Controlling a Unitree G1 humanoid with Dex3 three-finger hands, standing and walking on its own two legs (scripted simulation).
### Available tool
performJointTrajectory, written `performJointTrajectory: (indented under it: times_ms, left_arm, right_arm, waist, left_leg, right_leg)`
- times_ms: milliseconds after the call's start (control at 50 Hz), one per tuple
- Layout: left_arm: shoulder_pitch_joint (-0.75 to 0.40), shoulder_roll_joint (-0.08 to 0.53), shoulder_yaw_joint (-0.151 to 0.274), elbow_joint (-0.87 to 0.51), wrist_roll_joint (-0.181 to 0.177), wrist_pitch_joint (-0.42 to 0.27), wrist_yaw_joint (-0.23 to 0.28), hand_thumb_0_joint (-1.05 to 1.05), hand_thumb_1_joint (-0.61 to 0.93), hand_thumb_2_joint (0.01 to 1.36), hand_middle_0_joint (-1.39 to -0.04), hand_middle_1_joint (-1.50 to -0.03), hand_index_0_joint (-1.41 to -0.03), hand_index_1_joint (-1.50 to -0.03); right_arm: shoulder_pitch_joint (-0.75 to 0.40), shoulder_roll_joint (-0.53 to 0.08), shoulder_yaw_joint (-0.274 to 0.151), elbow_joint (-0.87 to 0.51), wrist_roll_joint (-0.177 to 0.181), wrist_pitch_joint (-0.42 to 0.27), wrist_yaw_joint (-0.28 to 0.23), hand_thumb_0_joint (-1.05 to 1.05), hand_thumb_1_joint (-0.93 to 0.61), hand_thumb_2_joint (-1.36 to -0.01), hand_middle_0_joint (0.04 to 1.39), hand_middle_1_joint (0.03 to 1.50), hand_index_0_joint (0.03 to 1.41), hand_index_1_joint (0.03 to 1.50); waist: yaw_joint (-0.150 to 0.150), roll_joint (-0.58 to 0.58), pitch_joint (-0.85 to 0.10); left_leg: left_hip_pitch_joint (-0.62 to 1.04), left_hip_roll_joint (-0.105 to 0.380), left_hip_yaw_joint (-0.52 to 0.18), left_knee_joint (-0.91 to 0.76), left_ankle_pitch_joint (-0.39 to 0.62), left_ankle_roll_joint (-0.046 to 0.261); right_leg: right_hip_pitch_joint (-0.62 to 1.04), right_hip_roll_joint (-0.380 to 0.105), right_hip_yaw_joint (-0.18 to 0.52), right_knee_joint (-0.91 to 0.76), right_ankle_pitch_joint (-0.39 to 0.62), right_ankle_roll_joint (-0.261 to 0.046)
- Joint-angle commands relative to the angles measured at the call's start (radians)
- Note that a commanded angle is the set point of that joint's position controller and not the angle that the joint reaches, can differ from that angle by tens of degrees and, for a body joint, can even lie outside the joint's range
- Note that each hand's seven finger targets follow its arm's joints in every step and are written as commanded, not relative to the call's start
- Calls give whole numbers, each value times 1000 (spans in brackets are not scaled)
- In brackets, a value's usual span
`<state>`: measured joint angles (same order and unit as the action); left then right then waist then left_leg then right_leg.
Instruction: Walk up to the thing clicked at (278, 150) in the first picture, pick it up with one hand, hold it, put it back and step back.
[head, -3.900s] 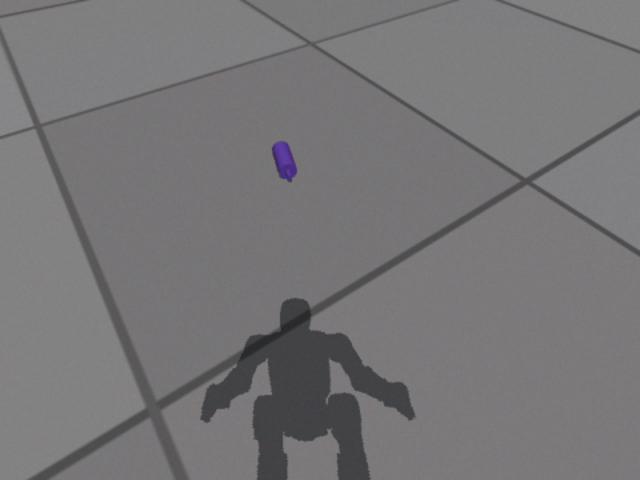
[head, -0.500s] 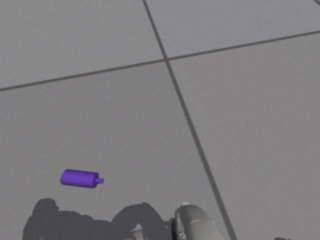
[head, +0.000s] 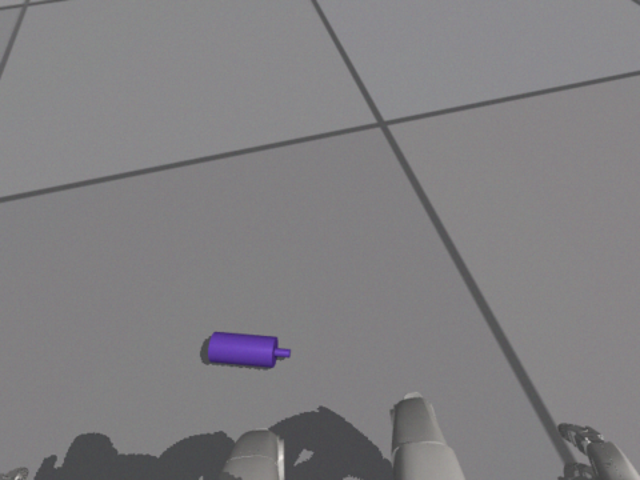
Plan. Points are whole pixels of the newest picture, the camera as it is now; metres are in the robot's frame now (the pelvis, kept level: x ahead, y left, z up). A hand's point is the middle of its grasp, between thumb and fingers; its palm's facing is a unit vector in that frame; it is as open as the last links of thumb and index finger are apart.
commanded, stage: walk up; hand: left
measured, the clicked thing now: (251, 350) +0.49 +0.24 -0.65
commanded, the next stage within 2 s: none
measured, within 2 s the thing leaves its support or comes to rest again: neither
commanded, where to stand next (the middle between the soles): +0.08 +0.03 m, yaw -5 degrees
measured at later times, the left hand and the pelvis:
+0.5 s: hand (97, 477) +0.13 +0.30 -0.09, palm faces -0.19 -0.91 -0.37, open 7.4 cm; pelvis -0.02 +0.05 +0.05, yaw -8 degrees
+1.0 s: hand out of the picture +0.12 +0.28 -0.09, palm faces -0.13 -0.91 -0.40, open 7.4 cm; pelvis +0.00 +0.02 +0.05, yaw -9 degrees
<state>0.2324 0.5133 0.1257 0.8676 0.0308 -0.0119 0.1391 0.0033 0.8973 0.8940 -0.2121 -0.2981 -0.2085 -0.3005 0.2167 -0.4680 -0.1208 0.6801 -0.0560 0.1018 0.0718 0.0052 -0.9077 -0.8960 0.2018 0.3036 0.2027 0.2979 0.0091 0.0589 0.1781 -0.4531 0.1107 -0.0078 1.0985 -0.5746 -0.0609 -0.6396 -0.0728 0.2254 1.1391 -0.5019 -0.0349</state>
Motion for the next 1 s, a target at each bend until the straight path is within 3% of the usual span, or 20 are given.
performJointTrajectory:
  times_ms: [0, 40, 120, 220, 260, 380, 460, 520, 540, 560, 580, 600, 620, 680, 860, 880, 900, 920, 940, 980]
  left_arm:
    - [11, 190, 36, -45, -40, -41, 6, 0, 900, 900, -200, -300, -200, -300]
    - [107, 149, 26, -3, -40, -31, -26, 0, 900, 900, -200, -300, -200, -300]
    - [24, 106, 2, -45, -11, -34, -79, 0, 900, 900, -200, -300, -200, -300]
    - [-30, 127, 16, -72, 11, -4, -110, 0, 900, 900, -200, -300, -200, -300]
    - [-8, 109, 10, -62, 2, -1, -116, 0, 900, 900, -200, -300, -200, -300]
    - [1, 81, -10, -30, -20, -6, -134, 0, 900, 900, -200, -300, -200, -300]
    - [6, 76, -15, -4, -23, -16, -139, 0, 900, 900, -200, -300, -200, -300]
    - [77, 68, -8, 36, -18, -28, -138, 0, 900, 900, -200, -300, -200, -300]
    - [100, 88, 3, 50, -10, -35, -134, 0, 900, 900, -200, -300, -200, -300]
    - [124, 132, 19, 52, -2, -44, -128, 0, 900, 900, -200, -300, -200, -300]
    - [102, 202, 26, 23, 6, -57, -120, 0, 900, 900, -200, -300, -200, -300]
    - [41, 230, 24, 0, 2, -59, -115, 0, 900, 900, -200, -300, -200, -300]
    - [5, 256, 28, -1, -4, -54, -114, 0, 900, 900, -200, -300, -200, -300]
    - [-75, 160, -1, -11, -11, -61, -114, 0, 900, 900, -200, -300, -200, -300]
    - [-142, 104, -27, 0, -22, -34, -124, 0, 900, 900, -200, -300, -200, -300]
    - [-136, 73, -38, 4, -29, -30, -123, 0, 900, 900, -200, -300, -200, -300]
    - [-96, 23, -53, 3, -32, -31, -126, 0, 900, 900, -200, -300, -200, -300]
    - [-88, 55, -43, 40, -38, -24, -118, 0, 900, 900, -200, -300, -200, -300]
    - [-44, 75, -39, 67, -29, -24, -116, 0, 900, 900, -200, -300, -200, -300]
    - [-22, 66, -43, 99, -19, -41, -121, 0, 900, 900, -200, -300, -200, -300]
  right_arm:
    - [-112, -243, -56, -105, -13, -27, -39, 0, -900, -900, 200, 300, 200, 300]
    - [-77, -201, -41, -52, 6, -55, -58, 0, -900, -900, 200, 300, 200, 300]
    - [90, -229, -36, 30, 26, -111, -80, 0, -900, -900, 200, 300, 200, 300]
    - [206, -245, -27, 98, 44, -166, -118, 0, -900, -900, 200, 300, 200, 300]
    - [185, -234, -20, 104, 44, -183, -124, 0, -900, -900, 200, 300, 200, 300]
    - [126, -220, -10, 112, 26, -185, -110, 0, -900, -900, 200, 300, 200, 300]
    - [72, -216, -3, 113, 23, -164, -92, 0, -900, -900, 200, 300, 200, 300]
    - [0, -201, 9, 106, 28, -138, -75, 0, -900, -900, 200, 300, 200, 300]
    - [19, -161, 24, 107, 30, -131, -72, 0, -900, -900, 200, 300, 200, 300]
    - [35, -95, 44, 104, 34, -127, -73, 0, -900, -900, 200, 300, 200, 300]
    - [23, -57, 63, 90, 40, -122, -75, 0, -900, -900, 200, 300, 200, 300]
    - [-9, -123, 43, 96, 39, -118, -85, 0, -900, -900, 200, 300, 200, 300]
    - [-18, -165, 28, 98, 34, -124, -85, 0, -900, -900, 200, 300, 200, 300]
    - [69, -154, 28, 179, 59, -125, -78, 0, -900, -900, 200, 300, 200, 300]
    - [63, -118, 31, 246, 49, -141, -76, 0, -900, -900, 200, 300, 200, 300]
    - [64, -141, 23, 252, 41, -149, -80, 0, -900, -900, 200, 300, 200, 300]
    - [63, -186, 15, 250, 31, -160, -81, 0, -900, -900, 200, 300, 200, 300]
    - [41, -242, 7, 252, 42, -157, -75, 0, -900, -900, 200, 300, 200, 300]
    - [-21, -242, 7, 241, 45, -151, -72, 0, -900, -900, 200, 300, 200, 300]
    - [-94, -156, 42, 227, 47, -138, -66, 0, -900, -900, 200, 300, 200, 300]
  waist:
    - [-40, 141, -4]
    - [2, 117, -92]
    - [-48, 97, -215]
    - [-64, -21, -195]
    - [-50, 3, -182]
    - [-50, 147, -140]
    - [-39, 188, -140]
    - [17, 131, -136]
    - [30, 38, -153]
    - [49, -149, -147]
    - [46, -281, -114]
    - [41, -153, -63]
    - [30, -160, -38]
    - [-28, -187, -75]
    - [-46, -220, -170]
    - [-45, -154, -202]
    - [-30, 25, -249]
    - [-18, 79, -232]
    - [12, 77, -216]
    - [42, 28, -203]
  left_leg:
    - [-157, 168, -354, -673, 54, 282]
    - [74, 113, -310, -595, 94, 215]
    - [378, 224, -425, -552, 180, 267]
    - [472, 316, -482, -592, 501, 221]
    - [443, 294, -405, -605, 592, 194]
    - [277, 204, -179, -673, 492, 195]
    - [184, 175, -88, -683, 271, 221]
    - [32, 142, -3, -608, 57, 201]
    - [-38, 109, 30, -507, 11, 172]
    - [-155, 47, 90, -306, 10, 125]
    - [-277, -53, 69, -145, -14, 75]
    - [-248, -39, -52, -93, 7, 76]
    - [-223, -5, -54, -91, 1, 82]
    - [-103, -32, -76, -150, 102, 83]
    - [283, -106, 24, -579, 367, 72]
    - [330, -63, -56, -602, 451, 91]
    - [368, 80, -305, -697, 400, 153]
    - [277, 172, -449, -734, 216, 260]
    - [214, 198, -467, -730, 145, 298]
    - [124, 73, -251, -660, 211, 203]
  right_leg:
    - [-84, 110, -136, 274, -16, -4]
    - [-83, 117, -139, 224, 61, -12]
    - [-75, 70, -97, -30, -28, 6]
    - [-82, 71, -31, -72, -55, -1]
    - [-46, 72, -53, -80, -22, -6]
    - [114, 68, -179, -165, 54, 0]
    - [233, 63, -259, -290, 75, -3]
    - [445, 99, -320, -514, 166, -5]
    - [541, 100, -274, -562, 144, -14]
    - [600, -1, -29, -687, 22, -59]
    - [553, -212, 368, -838, -116, -146]
    - [456, -284, 417, -865, -112, -224]
    - [397, -300, 402, -856, -81, -253]
    - [386, -167, 107, -773, 142, -162]
    - [258, -113, -99, -545, 474, -95]
    - [240, -87, -126, -480, 477, -60]
    - [188, 4, -205, -358, 321, -7]
    - [223, 71, -244, -322, 1, 0]
    - [282, 35, -210, -350, -20, -3]
    - [403, 29, -191, -545, 56, -15]
